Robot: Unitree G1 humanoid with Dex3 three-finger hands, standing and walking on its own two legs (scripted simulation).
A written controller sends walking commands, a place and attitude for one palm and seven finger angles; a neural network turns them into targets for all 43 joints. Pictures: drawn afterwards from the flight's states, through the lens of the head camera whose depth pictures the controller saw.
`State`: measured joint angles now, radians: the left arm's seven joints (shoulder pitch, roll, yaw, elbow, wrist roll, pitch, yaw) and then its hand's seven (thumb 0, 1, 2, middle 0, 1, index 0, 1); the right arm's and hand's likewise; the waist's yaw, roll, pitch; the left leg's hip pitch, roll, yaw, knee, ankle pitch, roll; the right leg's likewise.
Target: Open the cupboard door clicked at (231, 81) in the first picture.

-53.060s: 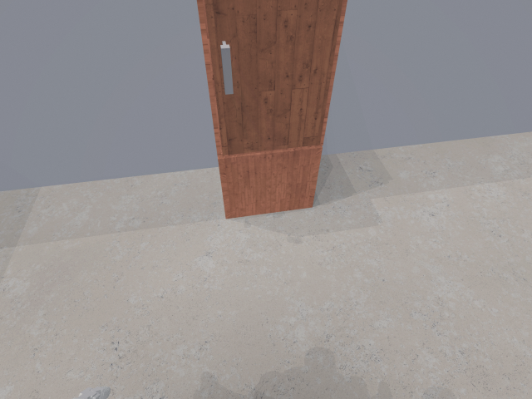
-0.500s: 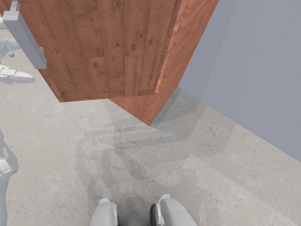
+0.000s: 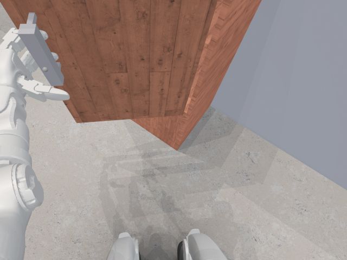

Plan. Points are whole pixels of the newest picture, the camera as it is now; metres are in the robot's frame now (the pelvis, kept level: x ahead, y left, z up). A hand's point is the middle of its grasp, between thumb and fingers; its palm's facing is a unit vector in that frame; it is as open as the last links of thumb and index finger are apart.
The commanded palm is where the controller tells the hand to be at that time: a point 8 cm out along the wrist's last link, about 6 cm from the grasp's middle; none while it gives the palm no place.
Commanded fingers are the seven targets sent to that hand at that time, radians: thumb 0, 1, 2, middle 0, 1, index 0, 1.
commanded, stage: slide the fingers in behind the handle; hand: left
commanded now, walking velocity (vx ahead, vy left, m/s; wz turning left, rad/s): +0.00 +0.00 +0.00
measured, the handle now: (45, 51) +0.56 +0.25 +0.08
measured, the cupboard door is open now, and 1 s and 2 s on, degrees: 43 43 54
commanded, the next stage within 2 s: close the thumb around the handle in 0.68 s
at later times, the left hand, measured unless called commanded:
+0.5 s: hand (53, 71) +0.50 +0.22 +0.08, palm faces +0.07 -1.00 +0.00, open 14.0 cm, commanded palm +0.48 +0.26 +0.08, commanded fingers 0.00 -0.50 0.30 -0.30 -1.20 -0.30 -1.20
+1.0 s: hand (54, 68) +0.51 +0.22 +0.08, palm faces +0.06 -1.00 -0.01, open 12.5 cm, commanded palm +0.49 +0.26 +0.08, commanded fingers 0.00 0.17 0.59 -0.35 -1.27 -0.35 -1.27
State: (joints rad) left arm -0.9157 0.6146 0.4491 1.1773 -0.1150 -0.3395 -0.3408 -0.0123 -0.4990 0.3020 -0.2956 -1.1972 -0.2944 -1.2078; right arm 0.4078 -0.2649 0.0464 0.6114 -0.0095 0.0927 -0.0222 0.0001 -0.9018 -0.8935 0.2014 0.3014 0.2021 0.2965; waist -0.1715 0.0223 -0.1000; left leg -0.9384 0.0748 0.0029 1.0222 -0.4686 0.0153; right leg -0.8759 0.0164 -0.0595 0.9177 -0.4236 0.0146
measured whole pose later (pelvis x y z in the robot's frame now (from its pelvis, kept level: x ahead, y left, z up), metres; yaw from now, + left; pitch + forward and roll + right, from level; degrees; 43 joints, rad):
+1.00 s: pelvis +0.00 +0.00 +0.00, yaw +0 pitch +22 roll -4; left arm -0.93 0.60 0.44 1.19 -0.10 -0.35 -0.28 -0.01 -0.29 0.39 -0.31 -1.22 -0.33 -1.24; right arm 0.42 -0.27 0.04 0.62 -0.01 0.08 -0.02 0.00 -0.90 -0.89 0.20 0.30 0.20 0.30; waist -0.18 0.03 -0.10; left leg -0.95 0.07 0.00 1.02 -0.46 0.01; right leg -0.89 0.02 -0.05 0.93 -0.42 0.01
